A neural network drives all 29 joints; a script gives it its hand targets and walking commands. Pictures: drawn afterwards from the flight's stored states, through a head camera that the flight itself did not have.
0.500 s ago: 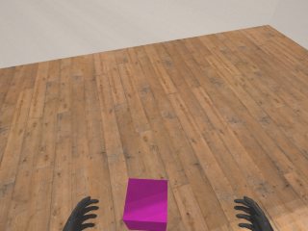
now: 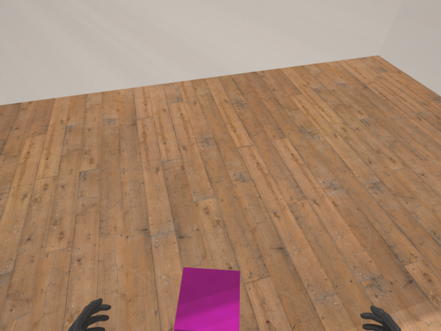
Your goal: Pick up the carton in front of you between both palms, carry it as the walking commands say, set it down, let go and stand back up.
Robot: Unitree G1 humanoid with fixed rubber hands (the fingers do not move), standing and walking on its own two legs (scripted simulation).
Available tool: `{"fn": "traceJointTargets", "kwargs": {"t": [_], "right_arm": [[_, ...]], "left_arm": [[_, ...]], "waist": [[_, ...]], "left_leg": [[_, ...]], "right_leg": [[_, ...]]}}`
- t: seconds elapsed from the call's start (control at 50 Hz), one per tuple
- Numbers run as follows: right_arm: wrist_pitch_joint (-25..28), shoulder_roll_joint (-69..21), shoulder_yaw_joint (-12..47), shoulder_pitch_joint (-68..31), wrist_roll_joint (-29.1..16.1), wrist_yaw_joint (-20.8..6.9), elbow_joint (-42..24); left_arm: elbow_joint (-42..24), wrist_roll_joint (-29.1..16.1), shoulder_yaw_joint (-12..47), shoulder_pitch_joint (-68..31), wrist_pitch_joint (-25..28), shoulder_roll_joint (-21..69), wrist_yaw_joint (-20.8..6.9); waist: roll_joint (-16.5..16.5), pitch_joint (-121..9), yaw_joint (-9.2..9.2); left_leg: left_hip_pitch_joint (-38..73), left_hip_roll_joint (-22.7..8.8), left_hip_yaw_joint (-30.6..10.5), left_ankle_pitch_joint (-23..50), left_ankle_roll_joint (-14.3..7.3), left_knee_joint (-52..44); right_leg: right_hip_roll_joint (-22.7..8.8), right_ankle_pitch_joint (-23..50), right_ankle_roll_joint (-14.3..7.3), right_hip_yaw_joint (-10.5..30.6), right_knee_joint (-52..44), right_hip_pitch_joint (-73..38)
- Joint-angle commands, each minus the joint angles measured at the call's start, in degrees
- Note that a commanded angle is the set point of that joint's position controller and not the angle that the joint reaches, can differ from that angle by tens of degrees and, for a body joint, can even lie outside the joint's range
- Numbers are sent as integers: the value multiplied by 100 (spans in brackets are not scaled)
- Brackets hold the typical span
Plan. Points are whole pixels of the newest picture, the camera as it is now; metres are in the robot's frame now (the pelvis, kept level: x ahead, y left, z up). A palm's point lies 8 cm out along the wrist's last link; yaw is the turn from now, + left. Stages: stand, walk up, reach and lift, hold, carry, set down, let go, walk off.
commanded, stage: stand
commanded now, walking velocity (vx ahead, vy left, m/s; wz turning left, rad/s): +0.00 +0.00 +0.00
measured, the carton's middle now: (209, 308) +0.35 +0.07 -0.64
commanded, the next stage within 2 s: none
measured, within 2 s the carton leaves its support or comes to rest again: neither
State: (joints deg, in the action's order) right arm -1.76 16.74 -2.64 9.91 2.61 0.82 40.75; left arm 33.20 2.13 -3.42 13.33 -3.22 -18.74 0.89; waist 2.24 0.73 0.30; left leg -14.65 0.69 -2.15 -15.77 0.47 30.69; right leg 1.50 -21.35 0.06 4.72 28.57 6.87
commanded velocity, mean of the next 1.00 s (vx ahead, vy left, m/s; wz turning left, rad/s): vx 0.00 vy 0.00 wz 0.00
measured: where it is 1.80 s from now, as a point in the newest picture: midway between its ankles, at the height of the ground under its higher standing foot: outside the picture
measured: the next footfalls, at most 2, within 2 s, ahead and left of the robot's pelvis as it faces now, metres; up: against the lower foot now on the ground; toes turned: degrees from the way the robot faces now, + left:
none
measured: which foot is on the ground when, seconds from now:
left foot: down 0.00-1.00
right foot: down 0.00-1.00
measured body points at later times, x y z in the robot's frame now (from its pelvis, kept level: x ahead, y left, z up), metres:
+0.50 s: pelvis +0.00 +0.01 +0.00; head +0.00 +0.03 +0.45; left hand +0.13 +0.31 -0.10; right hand +0.13 -0.28 -0.09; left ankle +0.01 +0.12 -0.73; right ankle -0.07 -0.12 -0.73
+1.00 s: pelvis -0.02 +0.01 +0.01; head -0.02 +0.02 +0.46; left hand +0.09 +0.32 -0.11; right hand +0.09 -0.30 -0.10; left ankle +0.01 +0.12 -0.73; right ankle -0.07 -0.12 -0.73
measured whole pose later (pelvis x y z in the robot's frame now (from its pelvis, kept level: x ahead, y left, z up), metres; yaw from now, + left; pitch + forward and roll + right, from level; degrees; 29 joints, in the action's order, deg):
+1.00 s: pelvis -0.02 +0.01 +0.01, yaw -1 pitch -2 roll +0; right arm 0.5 20.7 -1.3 6.8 1.3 0.8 56.5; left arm 50.8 1.5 -0.6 11.6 0.2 -21.7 1.2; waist 1.3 1.4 -0.4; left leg -10.9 1.0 -1.0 -11.6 -0.6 24.6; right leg 0.7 -16.8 1.0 5.9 22.4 3.4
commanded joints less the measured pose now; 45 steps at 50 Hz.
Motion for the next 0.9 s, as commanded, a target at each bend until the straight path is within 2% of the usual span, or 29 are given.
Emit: {"fn": "traceJointTargets", "kwargs": {"t": [0.0, 0.12, 0.34, 0.88], "right_arm": [[176, 799, -197, -333, -2, 49, -223], [221, 977, -193, -331, -15, 76, 81], [267, 1126, -148, -416, -52, 82, 459], [285, 1335, -64, -543, -124, 21, 1219]], "left_arm": [[-252, -10, -136, -150, 194, -669, 46], [123, -17, -102, -98, 264, -826, 85], [586, -23, -27, -98, 327, -937, 89], [1390, -62, 77, -259, 404, -1150, 62]], "waist": [[-301, -354, -13], [-333, -399, -41], [-249, -321, -40], [-213, -56, -69]], "left_leg": [[634, -396, -210, 1625, -70, -305], [804, -463, -317, 1893, -131, -352], [913, -523, -380, 1941, -175, -471], [920, -587, -479, 1246, -190, -902]], "right_leg": [[-345, 1567, 91, 106, -421, 547], [-378, 1765, 69, 157, -441, 454], [-448, 1817, 43, 216, -559, 380], [-577, 1384, -57, 393, -996, 351]]}}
